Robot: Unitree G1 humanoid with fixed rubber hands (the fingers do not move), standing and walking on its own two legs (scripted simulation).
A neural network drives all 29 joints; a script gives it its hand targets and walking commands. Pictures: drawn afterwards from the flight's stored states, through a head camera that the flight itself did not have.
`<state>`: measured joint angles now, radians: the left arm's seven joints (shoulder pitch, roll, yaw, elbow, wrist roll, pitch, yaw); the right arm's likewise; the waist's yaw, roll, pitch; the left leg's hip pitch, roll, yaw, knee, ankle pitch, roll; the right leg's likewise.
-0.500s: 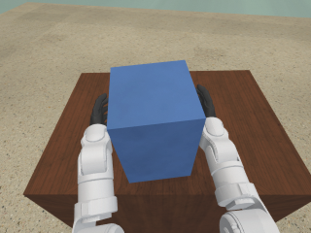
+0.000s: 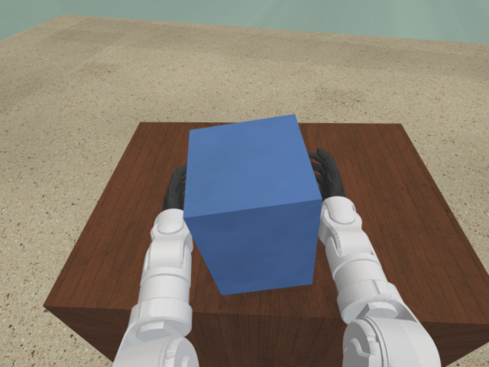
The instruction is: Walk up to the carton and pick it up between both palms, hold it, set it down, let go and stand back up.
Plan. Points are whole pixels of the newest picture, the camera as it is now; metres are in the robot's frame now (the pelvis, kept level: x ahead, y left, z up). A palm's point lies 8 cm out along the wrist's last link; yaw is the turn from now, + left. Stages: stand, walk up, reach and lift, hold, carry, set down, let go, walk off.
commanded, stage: set down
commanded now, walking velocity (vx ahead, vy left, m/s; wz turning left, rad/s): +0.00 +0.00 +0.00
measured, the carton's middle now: (255, 212) +0.39 -0.02 +0.07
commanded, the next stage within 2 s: none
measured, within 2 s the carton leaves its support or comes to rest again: rests again in 1.10 s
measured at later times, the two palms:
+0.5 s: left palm (179, 213) +0.40 +0.12 +0.06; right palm (324, 198) +0.41 -0.15 +0.07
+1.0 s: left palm (180, 217) +0.42 +0.12 +0.02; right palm (316, 207) +0.42 -0.14 +0.03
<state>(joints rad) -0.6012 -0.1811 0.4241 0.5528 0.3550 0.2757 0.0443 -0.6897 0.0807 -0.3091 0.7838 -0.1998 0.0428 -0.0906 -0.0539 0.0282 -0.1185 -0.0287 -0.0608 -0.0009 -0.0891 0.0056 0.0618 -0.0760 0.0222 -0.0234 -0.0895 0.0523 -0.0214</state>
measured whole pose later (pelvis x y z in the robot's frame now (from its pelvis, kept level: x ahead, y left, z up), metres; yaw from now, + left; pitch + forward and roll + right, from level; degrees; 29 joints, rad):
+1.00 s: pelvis +0.03 +0.01 -0.01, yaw +0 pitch +21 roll -1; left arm -0.63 -0.15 0.45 0.81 0.37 -0.02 0.07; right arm -0.67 0.13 -0.50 0.88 -0.39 -0.15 -0.07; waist -0.03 0.03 -0.25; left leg -0.27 -0.07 0.00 -0.09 0.00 0.07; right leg -0.32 0.01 -0.03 -0.09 0.05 -0.01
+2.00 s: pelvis +0.01 -0.01 -0.01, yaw -1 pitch +25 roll +0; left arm -0.72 -0.13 0.54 0.96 0.38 -0.16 0.07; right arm -0.74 0.12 -0.59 0.96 -0.47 -0.20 -0.08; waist -0.01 0.03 -0.29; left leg -0.39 -0.06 0.01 -0.09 0.04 0.06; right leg -0.44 0.02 -0.01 -0.09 0.09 -0.03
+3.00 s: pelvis -0.04 +0.00 -0.01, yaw -1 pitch +14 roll +0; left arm -0.99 0.24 0.05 0.96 -0.19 0.31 0.16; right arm -1.03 -0.21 -0.14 1.05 0.10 0.27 -0.10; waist 0.01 0.01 -0.20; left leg -0.41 -0.05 0.03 0.26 -0.10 0.05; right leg -0.43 0.03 -0.01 0.18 -0.01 -0.02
